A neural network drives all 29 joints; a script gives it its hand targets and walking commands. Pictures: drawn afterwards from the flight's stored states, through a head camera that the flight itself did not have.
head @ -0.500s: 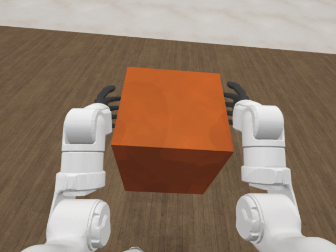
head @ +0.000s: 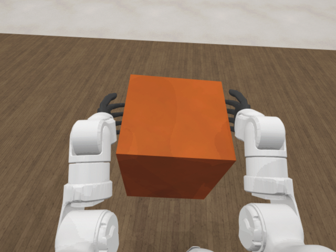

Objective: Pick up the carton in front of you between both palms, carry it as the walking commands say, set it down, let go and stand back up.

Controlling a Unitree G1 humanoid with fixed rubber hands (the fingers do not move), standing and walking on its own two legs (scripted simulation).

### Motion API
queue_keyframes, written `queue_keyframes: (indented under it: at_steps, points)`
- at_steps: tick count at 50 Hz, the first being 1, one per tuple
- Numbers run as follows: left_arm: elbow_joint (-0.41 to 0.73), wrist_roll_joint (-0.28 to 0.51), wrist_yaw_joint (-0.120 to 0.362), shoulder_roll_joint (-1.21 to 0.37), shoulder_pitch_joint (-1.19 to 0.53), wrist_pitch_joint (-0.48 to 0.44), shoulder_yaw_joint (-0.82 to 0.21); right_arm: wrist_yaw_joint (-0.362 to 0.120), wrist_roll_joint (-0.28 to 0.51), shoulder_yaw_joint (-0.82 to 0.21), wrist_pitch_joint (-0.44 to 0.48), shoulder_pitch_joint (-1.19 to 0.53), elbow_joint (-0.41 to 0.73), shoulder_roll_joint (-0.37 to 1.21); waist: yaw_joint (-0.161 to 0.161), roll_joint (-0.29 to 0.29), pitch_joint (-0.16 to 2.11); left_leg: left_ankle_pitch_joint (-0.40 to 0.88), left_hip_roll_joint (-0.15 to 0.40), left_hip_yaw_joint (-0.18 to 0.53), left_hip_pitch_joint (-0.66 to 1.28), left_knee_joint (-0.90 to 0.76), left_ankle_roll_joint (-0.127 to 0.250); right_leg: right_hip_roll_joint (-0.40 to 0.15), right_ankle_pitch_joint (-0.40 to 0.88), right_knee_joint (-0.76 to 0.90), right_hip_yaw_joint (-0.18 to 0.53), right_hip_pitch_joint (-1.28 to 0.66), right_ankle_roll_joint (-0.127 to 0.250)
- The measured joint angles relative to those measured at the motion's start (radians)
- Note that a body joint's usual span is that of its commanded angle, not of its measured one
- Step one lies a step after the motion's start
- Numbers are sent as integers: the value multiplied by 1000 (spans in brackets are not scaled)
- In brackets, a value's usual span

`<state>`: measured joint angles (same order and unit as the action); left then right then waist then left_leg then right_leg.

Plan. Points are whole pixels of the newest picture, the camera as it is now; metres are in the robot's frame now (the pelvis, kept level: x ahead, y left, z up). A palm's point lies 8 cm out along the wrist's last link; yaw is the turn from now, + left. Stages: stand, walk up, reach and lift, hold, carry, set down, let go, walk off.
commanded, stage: carry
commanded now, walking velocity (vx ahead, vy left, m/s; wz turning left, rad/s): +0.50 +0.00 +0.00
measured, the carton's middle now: (170, 142) +0.37 +0.00 +0.03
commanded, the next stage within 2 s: none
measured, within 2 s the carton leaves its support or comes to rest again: neither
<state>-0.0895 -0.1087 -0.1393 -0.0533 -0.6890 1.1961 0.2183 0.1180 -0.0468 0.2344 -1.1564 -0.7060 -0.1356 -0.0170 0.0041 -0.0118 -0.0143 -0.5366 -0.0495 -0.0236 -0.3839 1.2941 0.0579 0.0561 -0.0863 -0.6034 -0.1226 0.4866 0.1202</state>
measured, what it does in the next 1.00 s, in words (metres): goes down: left foot 0.04 m lower, then right foot 0.04 m lower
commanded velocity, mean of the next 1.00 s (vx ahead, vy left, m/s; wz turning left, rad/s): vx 0.50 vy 0.00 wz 0.00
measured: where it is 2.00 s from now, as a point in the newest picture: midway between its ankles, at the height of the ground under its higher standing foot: (165, 119)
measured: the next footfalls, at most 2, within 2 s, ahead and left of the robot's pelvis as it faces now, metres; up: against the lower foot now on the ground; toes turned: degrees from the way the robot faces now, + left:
left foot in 0.38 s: +0.41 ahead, +0.07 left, -0.04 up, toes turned +2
right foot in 0.88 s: +0.72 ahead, -0.05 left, -0.08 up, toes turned -2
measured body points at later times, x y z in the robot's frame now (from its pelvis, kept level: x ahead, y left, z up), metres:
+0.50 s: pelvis +0.32 +0.03 -0.04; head +0.36 +0.03 +0.41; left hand +0.71 +0.17 +0.07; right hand +0.70 -0.13 +0.07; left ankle +0.38 +0.07 -0.76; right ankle +0.18 -0.08 -0.65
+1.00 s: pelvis +0.63 -0.01 -0.08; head +0.65 -0.01 +0.37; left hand +0.99 +0.14 +0.02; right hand +1.01 -0.16 +0.02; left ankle +0.50 +0.10 -0.69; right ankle +0.68 -0.05 -0.80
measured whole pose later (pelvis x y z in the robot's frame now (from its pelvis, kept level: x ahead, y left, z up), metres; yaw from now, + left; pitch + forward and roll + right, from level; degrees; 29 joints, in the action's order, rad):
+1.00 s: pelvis +0.63 -0.01 -0.08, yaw +0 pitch +5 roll +1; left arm -0.19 -0.10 -0.14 -0.04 -0.66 1.19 0.20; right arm 0.13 -0.05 0.20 -1.15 -0.69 -0.25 -0.02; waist 0.02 0.00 0.05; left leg -0.50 -0.05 -0.01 -0.47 1.31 0.05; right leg 0.07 -0.10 -0.62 -0.11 0.48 0.12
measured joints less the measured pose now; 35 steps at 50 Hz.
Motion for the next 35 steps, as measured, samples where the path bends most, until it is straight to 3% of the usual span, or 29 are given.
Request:
queue_keyframes:
  at_steps: [3, 10, 16, 19, 21, 24, 30, 35]
  points:
    - [0, 23, 0, 13, 39, 12, -9, 3, -16, -14, -21, 20, -1, 15, 25, 18, -17, 81, 29, 17, -137, -18, -9, -3, -47, 13, 9, -55, 3]
    - [63, 59, -5, 20, 57, -15, -7, 5, -42, -8, -15, 47, 100, 48, 66, 21, -41, 294, 88, 19, -325, -344, -17, -4, -143, 66, 27, -186, -5]
    - [83, 71, -6, 23, 32, -25, -20, 5, -49, 8, -23, 57, 176, 54, 86, 0, -3, 614, 43, -48, -248, -743, 13, 15, -294, 42, 45, -323, -28]
    - [45, 80, -6, 43, 12, -15, -24, 4, -59, 8, -31, 31, 135, 52, 77, -14, 38, 723, 25, -91, -112, -876, 42, 34, -396, -148, 46, -345, -42]
    - [-3, 88, -4, 69, -20, -17, -31, 6, -70, 6, -20, 3, 84, 51, 47, 30, 43, 553, -6, -101, -125, -754, 76, 10, -446, -404, 77, -262, -62]
    - [-57, 85, -4, 72, -15, 2, -32, 6, -66, 1, -30, -6, 8, 42, 2, 13, 42, 444, -11, -96, -114, -673, 93, 4, -436, -665, 114, -93, -66]
    - [-32, 43, -4, 38, 5, 33, -27, 16, -12, -3, -38, 31, 11, 23, -43, 1, 5, 371, -11, -86, -4, -722, 96, -78, -300, -507, 134, 138, -94]
    - [42, 32, -4, 25, 21, 22, -7, 22, 4, -4, -15, 28, 51, 30, -62, 4, -6, 297, -12, -70, 86, -747, 85, -97, -116, -326, 129, 228, -93]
